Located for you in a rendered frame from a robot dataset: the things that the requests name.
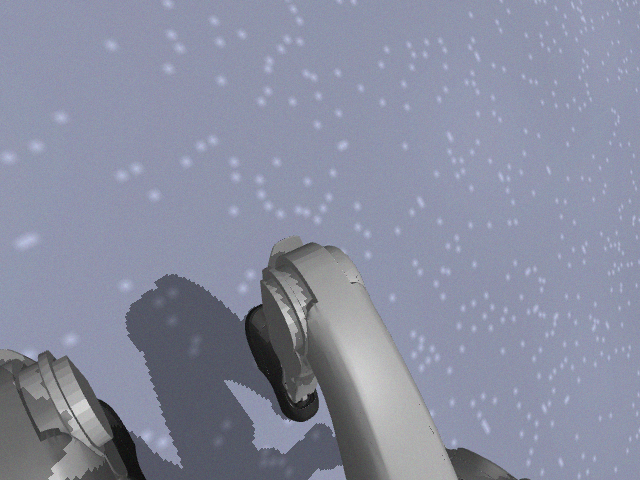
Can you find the left robot foot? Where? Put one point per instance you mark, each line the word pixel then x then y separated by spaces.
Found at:
pixel 123 443

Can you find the right robot foot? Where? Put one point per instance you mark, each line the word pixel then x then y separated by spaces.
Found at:
pixel 269 364

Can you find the right robot hand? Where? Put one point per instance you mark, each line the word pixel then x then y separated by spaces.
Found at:
pixel 471 466

